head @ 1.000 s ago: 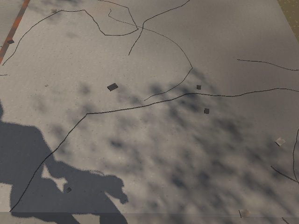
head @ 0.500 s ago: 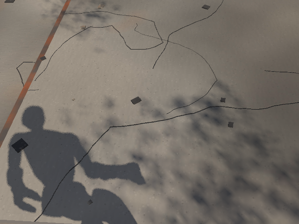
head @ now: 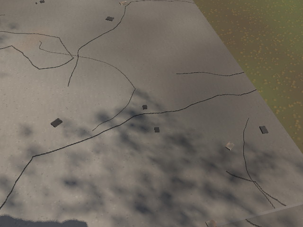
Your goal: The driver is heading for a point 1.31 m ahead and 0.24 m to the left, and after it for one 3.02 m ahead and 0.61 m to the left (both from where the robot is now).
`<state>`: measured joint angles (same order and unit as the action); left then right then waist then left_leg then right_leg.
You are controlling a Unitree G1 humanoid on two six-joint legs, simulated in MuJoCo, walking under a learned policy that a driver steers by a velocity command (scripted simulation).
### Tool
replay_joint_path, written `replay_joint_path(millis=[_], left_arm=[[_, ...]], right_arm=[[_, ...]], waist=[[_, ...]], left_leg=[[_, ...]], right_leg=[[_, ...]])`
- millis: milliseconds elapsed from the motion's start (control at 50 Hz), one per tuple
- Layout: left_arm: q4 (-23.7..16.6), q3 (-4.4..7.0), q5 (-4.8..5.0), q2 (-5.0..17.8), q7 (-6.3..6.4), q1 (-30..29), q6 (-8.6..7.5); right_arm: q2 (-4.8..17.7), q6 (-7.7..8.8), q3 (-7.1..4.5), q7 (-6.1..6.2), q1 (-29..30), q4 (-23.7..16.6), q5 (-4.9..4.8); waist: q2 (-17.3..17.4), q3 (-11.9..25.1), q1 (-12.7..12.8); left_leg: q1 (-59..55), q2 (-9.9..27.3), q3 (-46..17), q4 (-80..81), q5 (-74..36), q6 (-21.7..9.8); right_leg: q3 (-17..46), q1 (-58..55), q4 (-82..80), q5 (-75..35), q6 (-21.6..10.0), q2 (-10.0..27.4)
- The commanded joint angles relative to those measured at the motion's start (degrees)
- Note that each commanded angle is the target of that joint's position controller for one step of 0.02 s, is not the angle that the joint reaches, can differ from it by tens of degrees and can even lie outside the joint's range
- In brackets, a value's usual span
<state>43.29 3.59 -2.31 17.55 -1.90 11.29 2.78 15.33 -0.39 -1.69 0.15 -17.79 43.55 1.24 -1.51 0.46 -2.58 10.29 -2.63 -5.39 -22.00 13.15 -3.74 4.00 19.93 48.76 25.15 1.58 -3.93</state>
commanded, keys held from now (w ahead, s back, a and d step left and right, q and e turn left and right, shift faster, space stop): w+q+shift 0.40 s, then w+shift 0.10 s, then w+e+shift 0.50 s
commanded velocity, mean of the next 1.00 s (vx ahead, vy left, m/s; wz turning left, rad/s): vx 0.85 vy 0.00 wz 0.13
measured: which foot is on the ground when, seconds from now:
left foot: down 0.00-0.12, up 0.14-0.52, down 0.54-1.00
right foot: up 0.00-0.10, down 0.12-0.56, up 0.58-1.00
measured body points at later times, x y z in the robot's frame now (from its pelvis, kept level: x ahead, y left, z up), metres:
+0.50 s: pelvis +0.20 +0.06 -0.04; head +0.24 +0.08 +0.40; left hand +0.06 +0.30 -0.17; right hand +0.52 -0.08 -0.11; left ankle +0.33 +0.22 -0.72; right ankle +0.00 -0.13 -0.75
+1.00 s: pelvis +0.62 +0.26 -0.04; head +0.64 +0.27 +0.41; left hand +0.71 +0.54 -0.15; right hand +0.65 +0.00 -0.18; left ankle +0.36 +0.23 -0.71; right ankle +0.78 +0.28 -0.73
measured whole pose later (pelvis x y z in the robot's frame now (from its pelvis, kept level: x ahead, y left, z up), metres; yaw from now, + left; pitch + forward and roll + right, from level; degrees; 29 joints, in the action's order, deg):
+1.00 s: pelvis +0.62 +0.26 -0.04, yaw +10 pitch -1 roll +1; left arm 45.3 1.2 -0.3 15.3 -3.6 7.9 -1.3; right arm 12.4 4.8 -1.1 2.6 -25.2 53.7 1.3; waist -1.9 -3.1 1.1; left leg -15.0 -4.3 18.1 -25.4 19.7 0.2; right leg -11.6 33.5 39.9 -1.4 -10.8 -2.8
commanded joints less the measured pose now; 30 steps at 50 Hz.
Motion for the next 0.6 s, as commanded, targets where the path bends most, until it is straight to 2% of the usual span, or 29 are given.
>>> replay_joint_path(millis=[20,60,80,100,120,140,160,180,200,240,280,340,400,420,440,460,480,500,520,540,560,580,600], left_arm=[[-5.6,0.16,0.25,3.5,0.00,-7.1,-2.84],[-4.4,-0.15,1.19,2.7,1.04,-3.0,-4.01],[-2.8,-0.17,1.57,2.3,1.94,1.9,-4.54],[-1.0,0.56,1.51,5.0,3.01,8.0,-5.17],[0.0,1.66,0.82,9.9,4.19,14.4,-5.70],[-1.2,2.65,0.25,14.9,4.70,11.5,-5.63],[-1.5,2.44,-0.81,12.1,4.61,8.0,-5.76],[-2.4,1.12,-0.50,7.5,4.01,4.7,-6.30],[-2.8,0.55,-0.05,5.5,3.57,3.5,-6.79],[-1.9,0.26,0.34,5.2,3.56,5.2,-7.53],[-0.5,0.33,0.46,5.4,2.86,7.7,-8.19],[1.1,0.12,0.16,4.5,2.15,9.4,-9.16],[2.7,0.01,0.13,4.2,2.29,10.3,-9.76],[3.6,-0.10,0.19,4.3,2.39,12.0,-9.84],[4.4,-0.18,0.19,4.8,2.45,12.8,-9.88],[5.1,-0.15,0.19,5.9,2.56,13.3,-9.93],[5.7,0.06,0.13,7.5,2.78,14.1,-9.62],[6.1,0.49,-0.22,9.9,2.97,14.0,-8.76],[6.5,0.96,-0.41,12.3,3.23,13.5,-7.89],[6.2,0.98,0.33,12.9,3.36,11.6,-7.39],[4.6,-0.77,1.17,5.8,2.27,15.1,-7.55],[1.9,-1.79,3.51,1.5,1.36,17.4,-8.55],[0.1,-0.37,3.57,6.7,1.83,5.3,-9.06]], right_arm=[[11.3,0.66,-3.54,-0.50,-3.2,-0.4,-0.15],[11.8,0.58,-4.27,-0.67,0.6,-0.8,-0.42],[11.4,0.44,-4.47,-0.59,3.8,-1.6,-0.73],[9.8,0.84,-4.47,-0.39,6.5,-2.7,-1.18],[5.5,1.71,-3.45,-0.60,8.6,-4.9,-2.25],[2.4,2.22,-2.29,-0.56,10.0,-7.3,-2.68],[5.7,2.26,-2.49,-0.78,12.5,-8.6,-1.29],[6.4,2.07,-2.93,-1.48,11.2,-7.2,-1.09],[6.4,1.70,-3.14,-2.20,8.4,-5.7,-0.61],[6.6,0.75,-3.41,-3.80,7.3,-5.1,0.57],[5.4,0.34,-2.98,-4.64,9.7,-6.3,0.61],[5.4,-0.04,-2.64,-5.53,14.8,-8.8,0.43],[4.6,0.01,-1.59,-6.55,20.5,-11.0,0.69],[3.6,0.21,-0.97,-6.81,22.7,-11.8,0.92],[2.5,0.36,-0.36,-6.80,23.4,-12.2,0.93],[2.1,0.40,-0.08,-6.42,22.8,-12.0,0.85],[2.8,0.45,-0.25,-5.77,20.4,-11.1,0.80],[4.5,0.67,-0.90,-5.02,14.7,-9.5,0.76],[7.0,0.83,-2.02,-4.17,5.0,-6.7,0.94],[10.0,1.13,-3.53,-3.19,-7.0,-3.0,1.49],[16.1,1.29,-5.29,-2.10,-8.9,-1.4,2.77],[19.5,1.85,-5.79,-1.97,-9.3,-2.7,2.29],[16.9,2.24,-5.69,-1.64,-8.7,-2.1,1.93]], waist=[[10.9,-4.4,-0.6],[9.9,-4.5,3.0],[7.7,-4.4,6.4],[4.9,-2.8,9.5],[-3.4,1.1,12.3],[-10.7,0.8,11.4],[-5.7,-2.7,9.3],[-3.2,-4.3,7.1],[-3.4,-4.4,5.6],[-4.6,-4.2,5.2],[-4.1,-5.6,5.3],[-4.2,-8.9,5.0],[-2.9,-11.8,5.4],[-1.9,-12.5,6.0],[-1.6,-12.5,5.7],[-2.3,-11.0,4.8],[-4.3,-8.3,3.1],[-6.2,-4.0,-0.6],[-7.8,1.8,-5.6],[-6.0,7.1,-12.2],[4.9,13.2,-8.4],[13.4,24.6,-5.2],[1.6,18.8,-9.2]], left_leg=[[-2.8,10.6,-21.2,12.0,18.6,-8.7],[4.6,7.8,-20.3,10.0,15.9,-7.9],[10.7,5.6,-19.0,7.2,14.8,-6.3],[23.0,2.8,-16.0,2.0,15.1,-3.1],[35.4,-1.2,-8.3,-11.9,17.9,-0.1],[43.7,-3.4,-0.9,-26.3,15.0,0.5],[44.6,3.7,-1.1,-33.4,10.5,0.0],[44.5,4.4,-1.2,-36.9,7.2,0.3],[43.4,4.8,-0.7,-39.1,4.8,1.0],[43.7,5.6,1.7,-45.3,1.5,1.6],[45.6,6.5,2.7,-48.8,-1.6,1.5],[45.8,7.5,3.9,-46.6,-5.7,1.1],[41.2,8.0,9.3,-35.8,-8.9,-0.8],[38.2,7.4,11.2,-31.3,-8.7,-2.0],[33.3,6.0,13.1,-26.7,-7.9,-3.7],[27.5,3.5,15.2,-24.0,-6.7,-5.4],[22.8,0.5,16.7,-23.3,-4.4,-6.7],[16.9,-2.2,16.6,-22.7,0.2,-7.9],[5.5,-4.5,15.0,-21.7,6.1,-9.0],[-11.6,-4.6,11.6,-13.7,3.8,-10.2],[-31.1,8.2,-5.7,-10.7,19.3,-11.0],[-39.2,26.1,-38.8,-0.5,30.5,-14.2],[-31.4,22.8,-34.5,4.5,25.4,-10.3]], right_leg=[[-2.8,5.0,-12.6,2.5,-0.1,-0.2],[-3.7,-6.8,-24.7,-1.2,-1.9,-1.5],[-4.7,-16.3,-32.6,-10.4,-2.9,-1.2],[-2.7,-31.6,-33.2,-14.0,-3.9,2.4],[7.9,-43.9,-35.8,-1.4,-5.6,14.7],[26.8,-39.9,-40.7,15.5,-9.5,28.0],[28.1,-31.5,-39.9,17.9,-12.3,30.5],[23.2,-29.2,-40.2,15.1,-11.2,26.6],[17.5,-27.8,-40.8,10.2,-9.6,23.6],[8.2,-26.2,-42.1,2.1,-8.2,20.2],[1.9,-24.6,-42.9,-4.3,-7.5,18.6],[-5.7,-21.2,-45.1,-10.5,-6.9,17.6],[-13.2,-19.6,-47.0,-19.2,-6.2,16.5],[-14.5,-19.2,-47.5,-24.5,-6.3,16.7],[-16.2,-18.9,-47.2,-35.1,-6.3,17.2],[-17.5,-20.0,-44.9,-53.0,-6.4,17.8],[-17.8,-23.0,-40.2,-72.2,-6.7,19.0],[-17.9,-25.8,-31.4,-85.3,-7.0,20.2],[-17.1,-24.5,-19.0,-90.6,-7.9,21.6],[-17.2,-16.4,-2.1,-83.7,-8.0,20.3],[-15.6,3.8,21.2,-37.0,-7.0,13.7],[-4.0,17.3,39.9,2.9,-6.3,3.6],[4.4,20.9,42.0,-5.3,-7.8,4.4]])
Keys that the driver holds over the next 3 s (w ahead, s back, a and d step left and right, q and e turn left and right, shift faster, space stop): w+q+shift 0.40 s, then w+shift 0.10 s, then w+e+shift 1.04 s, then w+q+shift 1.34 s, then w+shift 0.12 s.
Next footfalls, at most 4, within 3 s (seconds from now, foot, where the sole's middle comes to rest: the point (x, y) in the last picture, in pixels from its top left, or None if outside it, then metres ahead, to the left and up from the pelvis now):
0.12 right None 0.03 -0.12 -0.79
0.54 left None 0.37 0.23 -0.79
1.02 right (82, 168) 0.81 0.29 -0.79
1.42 left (58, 107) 1.22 0.48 -0.79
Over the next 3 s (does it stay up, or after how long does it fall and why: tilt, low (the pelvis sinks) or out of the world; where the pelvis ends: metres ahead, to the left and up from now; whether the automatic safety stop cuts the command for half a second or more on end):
stays up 2.36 0.24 -0.02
